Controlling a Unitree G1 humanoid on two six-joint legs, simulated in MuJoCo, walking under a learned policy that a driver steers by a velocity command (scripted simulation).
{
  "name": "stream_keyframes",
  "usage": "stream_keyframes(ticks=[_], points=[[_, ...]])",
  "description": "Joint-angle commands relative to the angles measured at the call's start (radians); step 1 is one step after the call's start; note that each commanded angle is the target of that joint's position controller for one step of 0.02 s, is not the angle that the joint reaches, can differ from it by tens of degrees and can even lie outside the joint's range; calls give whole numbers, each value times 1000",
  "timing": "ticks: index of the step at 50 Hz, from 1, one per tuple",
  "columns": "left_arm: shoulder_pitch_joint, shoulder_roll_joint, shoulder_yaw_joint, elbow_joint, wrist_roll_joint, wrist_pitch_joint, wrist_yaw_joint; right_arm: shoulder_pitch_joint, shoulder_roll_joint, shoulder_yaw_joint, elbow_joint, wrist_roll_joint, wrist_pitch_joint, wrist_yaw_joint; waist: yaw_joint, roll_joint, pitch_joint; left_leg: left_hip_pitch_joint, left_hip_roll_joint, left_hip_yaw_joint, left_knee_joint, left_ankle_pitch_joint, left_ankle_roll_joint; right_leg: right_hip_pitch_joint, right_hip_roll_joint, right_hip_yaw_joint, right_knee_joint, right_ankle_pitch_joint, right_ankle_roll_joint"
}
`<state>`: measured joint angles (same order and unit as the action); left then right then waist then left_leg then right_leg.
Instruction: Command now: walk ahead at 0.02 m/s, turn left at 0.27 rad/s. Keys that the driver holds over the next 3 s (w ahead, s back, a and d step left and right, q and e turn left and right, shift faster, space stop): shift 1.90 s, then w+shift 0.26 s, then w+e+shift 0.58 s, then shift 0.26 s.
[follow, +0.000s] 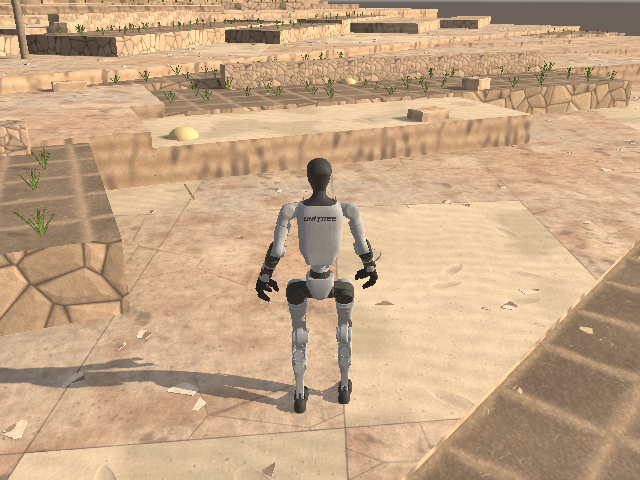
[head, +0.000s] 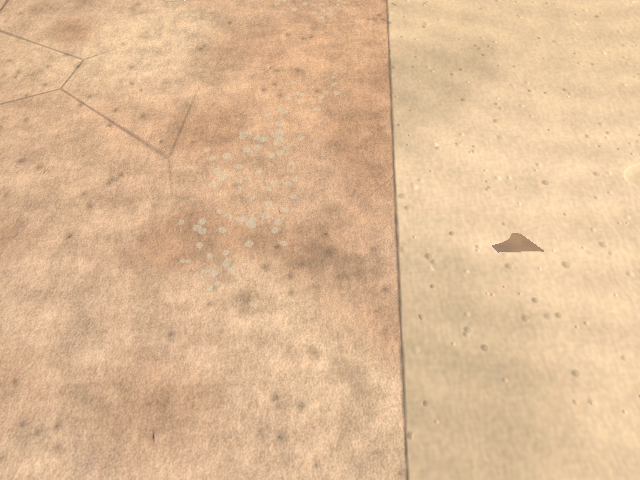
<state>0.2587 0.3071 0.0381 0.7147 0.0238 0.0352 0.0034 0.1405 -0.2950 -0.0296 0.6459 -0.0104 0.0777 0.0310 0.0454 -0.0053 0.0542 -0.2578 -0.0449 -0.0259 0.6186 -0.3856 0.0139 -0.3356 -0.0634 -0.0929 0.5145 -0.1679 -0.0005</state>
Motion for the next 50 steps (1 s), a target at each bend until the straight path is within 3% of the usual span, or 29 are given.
stream_keyframes(ticks=[1, 2, 3, 4, 5, 6, 8, 10, 12, 14, 15, 16, 17, 18, 19, 22, 25, 32, 50], points=[[49, 94, 30, -42, -8, -3, -12, 108, -132, -24, -22, -25, -29, -14, -44, 47, -117, 239, 159, -221, -391, 64, 65, -87, -75, 78, 63, -41, -33], [13, 36, 10, -94, -6, 3, -3, 42, -241, -45, -59, -23, -32, -14, -38, 281, -57, 92, 396, -491, -429, 196, 170, -200, 68, 7, 147, -374, 26], [-44, 94, 25, -79, -7, 20, 6, 62, -182, -37, -41, -33, -41, -21, -83, 178, -48, -17, 379, -408, -393, 268, 222, -84, 18, 115, 286, -362, 25], [-22, 84, 27, -65, -24, 26, -1, -6, -126, -16, -34, -28, -47, -26, -27, 165, -25, -36, 315, -320, -380, 319, 213, -64, 32, 118, 321, -317, 18], [10, 81, 29, -38, -25, 25, -4, -43, -99, -8, -28, -25, -50, -30, -5, 161, -14, -38, 255, -246, -371, 360, 181, -48, 34, 112, 324, -265, 15], [32, 88, 34, -21, -15, 21, -3, -53, -98, -8, -24, -20, -56, -39, 0, 185, -27, 11, 213, -204, -346, 439, 162, -54, 43, 93, 330, -232, 13], [53, 74, 30, 4, -7, 17, -4, -14, -68, 2, -6, -9, -64, -43, -15, 156, -78, 87, 201, -168, -289, 644, 168, -24, 53, 85, 305, -247, 19], [22, 37, 16, 1, -15, 17, -1, 18, -63, 3, 18, -5, -67, -42, -36, 145, -91, 130, 210, -179, -261, 642, 172, 4, 53, 87, 201, -260, 18], [10, 27, 11, 5, -21, 19, 7, 32, -69, -1, 38, -8, -65, -45, -51, 158, -90, 137, 214, -207, -242, 598, 174, 45, 66, 80, 84, -248, 13], [53, 15, 5, 32, -20, 10, 17, 14, -70, -2, 52, 0, -61, -52, -18, 130, -94, 90, 191, -212, -213, 516, 136, 176, 67, 74, -142, -47, 0], [55, 34, 5, 37, -8, -2, 24, 33, -51, 4, 57, 3, -67, -54, -24, 90, -108, 32, 178, -222, -215, 426, 95, 268, 15, 138, -193, 54, -7], [59, 73, 6, 34, 6, -15, 28, 57, -26, 10, 60, 0, -73, -53, -44, 12, -120, -21, 136, -188, -181, 338, 62, 326, -89, 240, -202, 163, -24], [-19, 110, 16, 43, -12, -17, 21, 82, -14, 9, 76, 5, -68, -46, -98, -125, -64, 43, 52, -117, -241, 216, 45, 173, -102, 252, -170, 170, -61], [-46, 56, 5, 34, -12, -22, 9, 61, -45, 5, 101, -5, -64, -47, -69, -89, -52, 98, 58, -117, -243, 227, 36, 130, -84, 240, -183, 99, -57], [-33, 45, 1, 42, -11, -26, 5, 47, -61, -3, 115, -5, -63, -47, -48, -68, -32, 97, 65, -124, -240, 247, 41, 117, -55, 214, -189, 41, -41], [-7, 51, 3, 76, -15, -27, 16, 46, -53, -5, 142, -4, -69, -45, -38, -60, -33, 75, 84, -137, -243, 291, 44, 146, -28, 193, -187, 0, -35], [-18, 40, 1, 93, -12, -26, 18, 56, -41, -3, 186, -2, -73, -51, -35, -21, -28, 52, 80, -138, -265, 258, 34, 157, -32, 198, -191, -35, -43], [-25, 38, 1, 160, -11, -28, 21, 85, -41, -4, 279, -1, -74, -56, -37, 3, -20, 51, 85, -145, -294, 237, 27, 156, -31, 202, -207, -68, -51], [32, -12, -18, 323, -11, -36, 30, 134, -2, 10, 446, 2, -76, -69, -44, 1, -4, 69, 98, -135, -304, 254, 31, 147, -20, 194, -212, -36, -51]])
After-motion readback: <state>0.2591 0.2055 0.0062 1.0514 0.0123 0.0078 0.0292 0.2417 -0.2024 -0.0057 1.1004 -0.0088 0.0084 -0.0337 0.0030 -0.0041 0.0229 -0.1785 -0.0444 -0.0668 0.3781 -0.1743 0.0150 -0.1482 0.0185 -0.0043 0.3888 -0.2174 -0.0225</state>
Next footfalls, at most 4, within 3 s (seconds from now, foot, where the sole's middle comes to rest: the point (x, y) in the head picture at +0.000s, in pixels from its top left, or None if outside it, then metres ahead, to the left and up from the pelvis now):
0.02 left None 0.03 0.10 -0.77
0.30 right None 0.01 -0.11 -0.77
2.20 left None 0.09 0.12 -0.77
2.68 right None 0.48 -0.06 -0.77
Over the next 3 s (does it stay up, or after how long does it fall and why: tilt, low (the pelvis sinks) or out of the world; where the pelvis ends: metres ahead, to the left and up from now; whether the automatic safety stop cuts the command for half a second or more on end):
stays up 0.58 -0.07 0.00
